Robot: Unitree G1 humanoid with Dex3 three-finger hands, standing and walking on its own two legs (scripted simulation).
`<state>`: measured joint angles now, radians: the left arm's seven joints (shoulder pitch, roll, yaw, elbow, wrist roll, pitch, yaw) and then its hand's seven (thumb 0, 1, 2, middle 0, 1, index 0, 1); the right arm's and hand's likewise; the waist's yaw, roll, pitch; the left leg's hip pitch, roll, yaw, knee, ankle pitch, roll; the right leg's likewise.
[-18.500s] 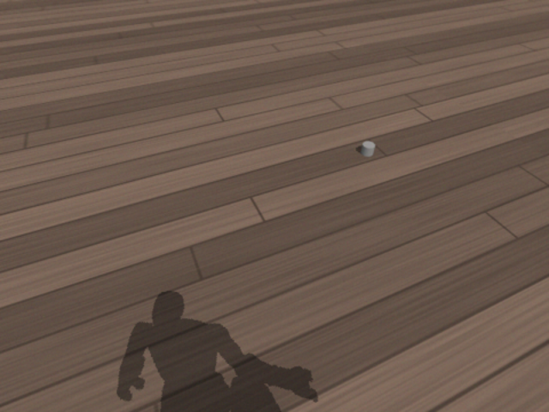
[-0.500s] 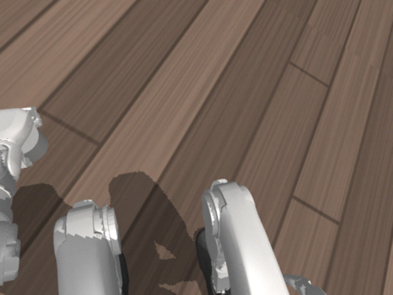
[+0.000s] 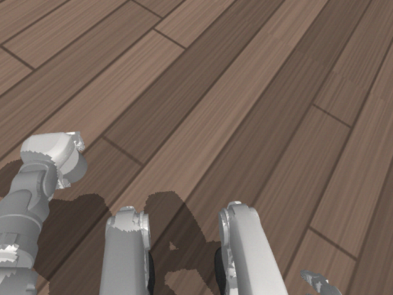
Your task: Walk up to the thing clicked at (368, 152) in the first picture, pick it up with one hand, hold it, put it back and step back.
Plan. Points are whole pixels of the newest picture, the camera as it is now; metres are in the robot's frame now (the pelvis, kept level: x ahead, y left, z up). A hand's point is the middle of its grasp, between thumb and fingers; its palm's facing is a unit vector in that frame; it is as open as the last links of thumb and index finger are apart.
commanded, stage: lift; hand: left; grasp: from above
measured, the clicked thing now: (65, 163) +0.42 +0.29 -0.14
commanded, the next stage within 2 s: hold in 1.06 s
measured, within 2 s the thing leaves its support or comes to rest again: neither
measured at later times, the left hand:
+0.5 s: hand out of the picture +0.35 +0.27 +0.11, palm faces -0.44 -0.12 -0.89, open 10.0 cm
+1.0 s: hand out of the picture +0.37 +0.25 +0.21, palm faces -0.43 -0.11 -0.89, open 10.0 cm
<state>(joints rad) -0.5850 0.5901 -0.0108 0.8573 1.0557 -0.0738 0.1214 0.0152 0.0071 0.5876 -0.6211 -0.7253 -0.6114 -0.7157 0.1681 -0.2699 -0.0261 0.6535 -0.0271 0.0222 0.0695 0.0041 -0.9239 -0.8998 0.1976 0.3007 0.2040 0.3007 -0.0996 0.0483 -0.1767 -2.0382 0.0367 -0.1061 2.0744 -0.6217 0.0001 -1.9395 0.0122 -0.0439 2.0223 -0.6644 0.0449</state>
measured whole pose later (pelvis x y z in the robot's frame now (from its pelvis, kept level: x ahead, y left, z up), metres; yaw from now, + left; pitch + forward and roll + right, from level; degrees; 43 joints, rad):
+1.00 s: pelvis +0.06 +0.00 +0.29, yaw +4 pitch +11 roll -1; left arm -0.34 0.38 -0.18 0.84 0.99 0.06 0.15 0.01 0.01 0.58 -0.61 -0.74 -0.61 -0.72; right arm 0.25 -0.24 -0.04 0.73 0.03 -0.01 -0.05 0.01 -0.91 -0.90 0.20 0.30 0.20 0.30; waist -0.05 0.04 -0.09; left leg -0.73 0.05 0.01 0.93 -0.39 0.00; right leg -0.69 -0.01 0.02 0.89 -0.40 0.03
